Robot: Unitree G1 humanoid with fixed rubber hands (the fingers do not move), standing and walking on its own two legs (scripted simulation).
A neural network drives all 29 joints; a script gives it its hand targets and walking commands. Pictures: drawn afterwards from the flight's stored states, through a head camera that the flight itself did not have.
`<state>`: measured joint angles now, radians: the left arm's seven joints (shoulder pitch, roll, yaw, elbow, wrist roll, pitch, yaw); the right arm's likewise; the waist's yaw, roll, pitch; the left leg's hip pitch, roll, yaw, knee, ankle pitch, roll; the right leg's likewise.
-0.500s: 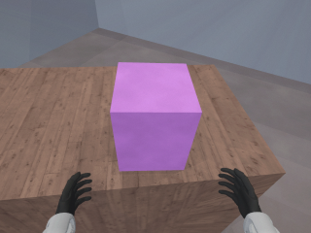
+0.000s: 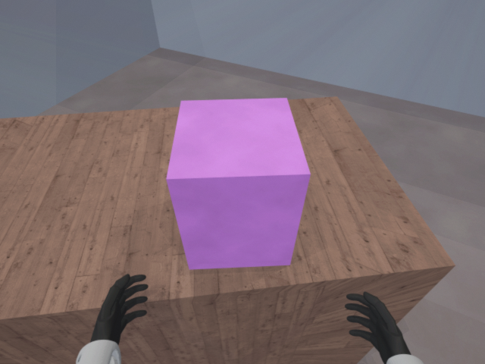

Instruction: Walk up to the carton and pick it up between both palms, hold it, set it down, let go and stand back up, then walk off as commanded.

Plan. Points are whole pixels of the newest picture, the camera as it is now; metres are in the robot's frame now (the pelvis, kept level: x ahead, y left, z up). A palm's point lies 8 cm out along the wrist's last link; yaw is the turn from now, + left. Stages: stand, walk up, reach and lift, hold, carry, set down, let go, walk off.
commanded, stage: set down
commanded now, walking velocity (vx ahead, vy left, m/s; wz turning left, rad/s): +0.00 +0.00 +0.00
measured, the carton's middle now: (237, 185) +0.44 +0.04 +0.07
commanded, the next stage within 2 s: let go in 0.46 s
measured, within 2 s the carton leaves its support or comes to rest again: neither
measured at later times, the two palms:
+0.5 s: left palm (107, 331) +0.19 +0.23 +0.01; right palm out of the picture +0.17 -0.20 -0.05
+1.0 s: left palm (102, 328) +0.19 +0.23 +0.01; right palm out of the picture +0.15 -0.19 -0.06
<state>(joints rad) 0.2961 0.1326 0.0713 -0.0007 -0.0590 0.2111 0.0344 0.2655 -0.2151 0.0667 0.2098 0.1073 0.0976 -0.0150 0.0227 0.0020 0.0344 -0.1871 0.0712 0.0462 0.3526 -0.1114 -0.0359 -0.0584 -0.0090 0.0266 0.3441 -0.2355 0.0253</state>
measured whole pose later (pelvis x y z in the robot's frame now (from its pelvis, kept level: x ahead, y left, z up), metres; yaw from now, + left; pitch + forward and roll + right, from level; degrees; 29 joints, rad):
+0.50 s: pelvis +0.00 +0.00 +0.00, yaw +0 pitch -3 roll +0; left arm 0.26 0.17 0.07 0.11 -0.06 0.13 -0.06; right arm 0.26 -0.22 0.07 0.37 0.02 0.02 -0.02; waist 0.02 0.04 0.03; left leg -0.19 0.07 0.05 0.35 -0.11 -0.03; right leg -0.06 -0.01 0.03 0.34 -0.23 0.03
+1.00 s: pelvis -0.02 +0.02 +0.00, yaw +0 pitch -5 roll -1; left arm 0.14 0.18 0.05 0.20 -0.05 0.20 -0.12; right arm 0.25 -0.22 0.07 0.44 0.02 0.01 -0.03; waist 0.02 0.04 0.03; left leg -0.19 0.05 0.05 0.35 -0.12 -0.02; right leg -0.06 -0.03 0.03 0.35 -0.27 0.03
